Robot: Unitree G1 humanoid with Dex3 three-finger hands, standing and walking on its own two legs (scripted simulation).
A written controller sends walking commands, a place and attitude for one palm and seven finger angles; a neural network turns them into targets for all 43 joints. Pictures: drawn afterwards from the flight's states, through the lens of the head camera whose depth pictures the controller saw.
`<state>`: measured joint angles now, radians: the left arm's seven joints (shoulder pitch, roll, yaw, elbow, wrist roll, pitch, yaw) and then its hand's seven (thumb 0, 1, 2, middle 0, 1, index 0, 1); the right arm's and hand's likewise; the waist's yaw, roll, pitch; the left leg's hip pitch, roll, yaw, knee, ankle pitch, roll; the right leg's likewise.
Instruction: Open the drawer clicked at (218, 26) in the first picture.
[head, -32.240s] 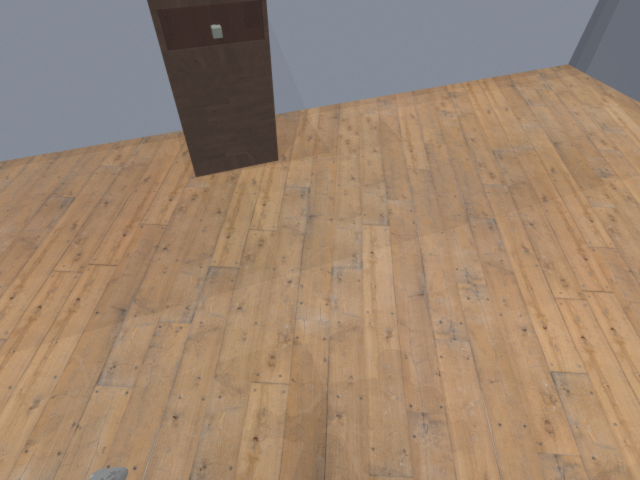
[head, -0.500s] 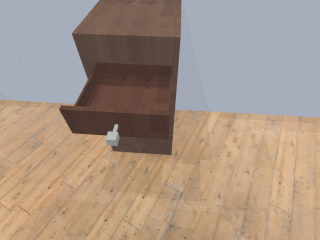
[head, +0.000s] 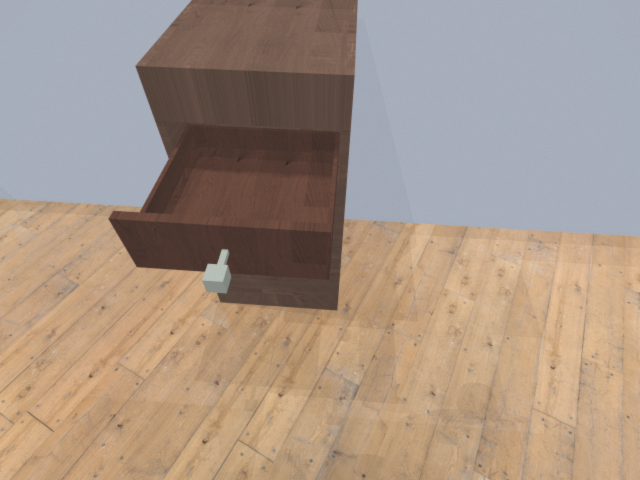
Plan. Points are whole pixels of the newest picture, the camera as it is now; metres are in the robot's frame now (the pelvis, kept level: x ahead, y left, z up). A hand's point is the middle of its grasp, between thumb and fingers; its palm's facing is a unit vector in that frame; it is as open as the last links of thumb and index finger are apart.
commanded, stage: look to check the result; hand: left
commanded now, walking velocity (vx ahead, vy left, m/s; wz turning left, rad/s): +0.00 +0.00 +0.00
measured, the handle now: (220, 269) +0.46 +0.21 -0.08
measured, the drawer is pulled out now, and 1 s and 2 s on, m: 0.30 0.30 0.30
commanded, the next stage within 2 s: stand and wait in 0.48 s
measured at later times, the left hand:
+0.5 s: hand out of the picture -0.01 +0.15 -0.17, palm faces +0.04 -0.98 -0.18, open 7.3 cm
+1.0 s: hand out of the picture -0.01 +0.14 -0.18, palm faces +0.06 -0.98 -0.18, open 7.3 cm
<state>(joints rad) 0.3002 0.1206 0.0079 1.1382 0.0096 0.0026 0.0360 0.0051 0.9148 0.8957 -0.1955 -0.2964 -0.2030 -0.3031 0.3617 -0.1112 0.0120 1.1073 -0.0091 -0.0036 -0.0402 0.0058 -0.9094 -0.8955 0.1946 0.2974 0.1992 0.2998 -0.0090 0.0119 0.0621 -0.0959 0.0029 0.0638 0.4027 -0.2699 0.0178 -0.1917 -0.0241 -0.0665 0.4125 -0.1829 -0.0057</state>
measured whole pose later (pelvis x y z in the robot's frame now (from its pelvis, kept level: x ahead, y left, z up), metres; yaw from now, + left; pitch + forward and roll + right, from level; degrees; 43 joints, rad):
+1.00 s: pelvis +0.01 -0.02 +0.00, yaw +1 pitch -2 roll +0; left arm 0.28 0.12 0.01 1.15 0.01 0.00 0.03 0.00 0.91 0.90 -0.20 -0.30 -0.20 -0.30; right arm 0.34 -0.11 0.01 1.13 -0.01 0.00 -0.04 0.01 -0.91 -0.90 0.19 0.30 0.20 0.30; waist -0.01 0.02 0.07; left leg -0.08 0.03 0.04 0.38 -0.27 -0.02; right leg -0.17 0.00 -0.09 0.39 -0.20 -0.04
